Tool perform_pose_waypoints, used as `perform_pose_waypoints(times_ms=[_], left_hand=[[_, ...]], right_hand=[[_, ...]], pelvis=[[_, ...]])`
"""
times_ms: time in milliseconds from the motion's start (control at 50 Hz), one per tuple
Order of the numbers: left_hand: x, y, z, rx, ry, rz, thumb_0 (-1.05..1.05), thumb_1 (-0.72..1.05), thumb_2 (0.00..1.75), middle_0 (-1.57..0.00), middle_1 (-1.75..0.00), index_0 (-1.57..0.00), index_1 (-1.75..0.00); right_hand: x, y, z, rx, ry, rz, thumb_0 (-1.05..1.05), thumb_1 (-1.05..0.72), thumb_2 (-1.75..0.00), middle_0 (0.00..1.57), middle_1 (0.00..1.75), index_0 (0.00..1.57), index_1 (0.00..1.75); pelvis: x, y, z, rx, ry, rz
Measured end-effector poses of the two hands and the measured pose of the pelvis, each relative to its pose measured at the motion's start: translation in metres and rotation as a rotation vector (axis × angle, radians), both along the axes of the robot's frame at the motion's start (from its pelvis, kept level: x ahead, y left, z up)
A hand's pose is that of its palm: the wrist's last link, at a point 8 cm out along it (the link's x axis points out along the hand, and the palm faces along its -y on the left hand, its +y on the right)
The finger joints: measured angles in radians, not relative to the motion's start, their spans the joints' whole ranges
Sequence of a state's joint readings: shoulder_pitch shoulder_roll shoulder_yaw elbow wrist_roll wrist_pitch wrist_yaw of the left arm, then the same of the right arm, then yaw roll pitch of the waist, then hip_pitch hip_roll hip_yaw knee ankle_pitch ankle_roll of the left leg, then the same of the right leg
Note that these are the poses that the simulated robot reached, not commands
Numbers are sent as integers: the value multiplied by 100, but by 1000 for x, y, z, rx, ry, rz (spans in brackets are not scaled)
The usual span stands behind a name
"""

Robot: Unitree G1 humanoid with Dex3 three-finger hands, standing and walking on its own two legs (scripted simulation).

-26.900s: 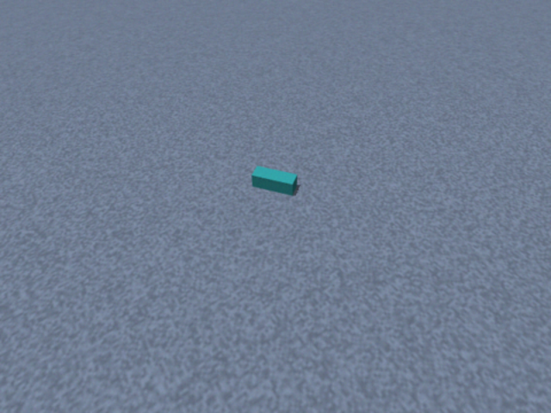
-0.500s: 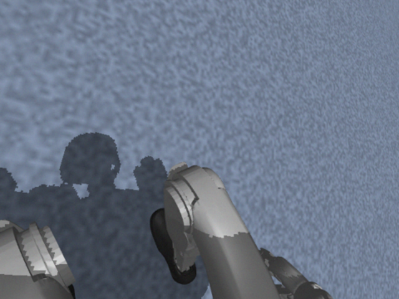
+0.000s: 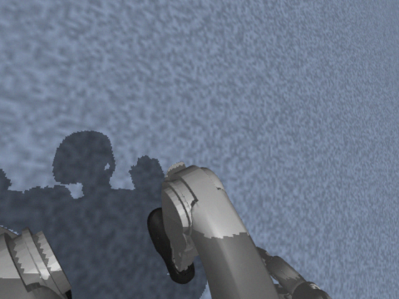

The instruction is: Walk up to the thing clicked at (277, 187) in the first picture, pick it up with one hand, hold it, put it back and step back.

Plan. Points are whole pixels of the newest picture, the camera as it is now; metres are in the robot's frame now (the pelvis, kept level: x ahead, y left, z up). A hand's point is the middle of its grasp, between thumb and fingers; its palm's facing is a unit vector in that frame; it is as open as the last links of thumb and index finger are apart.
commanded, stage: rest palm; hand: left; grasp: from above
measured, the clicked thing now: out of the picture +0.47 +0.41 -0.27
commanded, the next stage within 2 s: close in 0.34 s
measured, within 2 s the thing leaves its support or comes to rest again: neither
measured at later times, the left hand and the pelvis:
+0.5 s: hand out of the picture +0.45 +0.40 -0.23, palm faces -0.42 -0.17 -0.89, open 13.6 cm; pelvis +0.00 +0.00 +0.00, yaw +0 degrees
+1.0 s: hand out of the picture +0.44 +0.41 -0.23, palm faces -0.44 -0.17 -0.88, open 13.2 cm; pelvis +0.00 +0.00 +0.00, yaw +0 degrees
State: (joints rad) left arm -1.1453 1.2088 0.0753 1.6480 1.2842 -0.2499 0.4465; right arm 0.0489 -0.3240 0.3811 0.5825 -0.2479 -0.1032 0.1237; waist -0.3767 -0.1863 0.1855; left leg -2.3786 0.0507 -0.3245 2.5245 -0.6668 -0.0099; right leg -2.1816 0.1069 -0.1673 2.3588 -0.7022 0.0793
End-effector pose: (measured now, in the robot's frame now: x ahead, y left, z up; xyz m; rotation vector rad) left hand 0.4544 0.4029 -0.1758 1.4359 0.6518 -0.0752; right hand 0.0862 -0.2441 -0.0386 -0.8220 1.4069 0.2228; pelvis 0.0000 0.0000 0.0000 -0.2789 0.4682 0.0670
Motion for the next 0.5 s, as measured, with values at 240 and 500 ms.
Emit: perform_pose_waypoints(times_ms=[240, 500], left_hand=[[1, -4, -2, -26, 18, -23, 0, -50, 107, -11, -110, -10, -110], [-3, 0, 1, -21, -10, -30, 0, -50, 107, -10, -110, -10, -110]], right_hand=[[4, -1, 1, 3, 18, 11, 0, -92, -90, 20, 30, 20, 30], [7, -1, 2, -12, 9, 34, 0, -91, -90, 20, 30, 20, 30]], pelvis=[[1, 0, 3, -2, -2, 0], [-2, 1, 1, -5, -13, -2]])
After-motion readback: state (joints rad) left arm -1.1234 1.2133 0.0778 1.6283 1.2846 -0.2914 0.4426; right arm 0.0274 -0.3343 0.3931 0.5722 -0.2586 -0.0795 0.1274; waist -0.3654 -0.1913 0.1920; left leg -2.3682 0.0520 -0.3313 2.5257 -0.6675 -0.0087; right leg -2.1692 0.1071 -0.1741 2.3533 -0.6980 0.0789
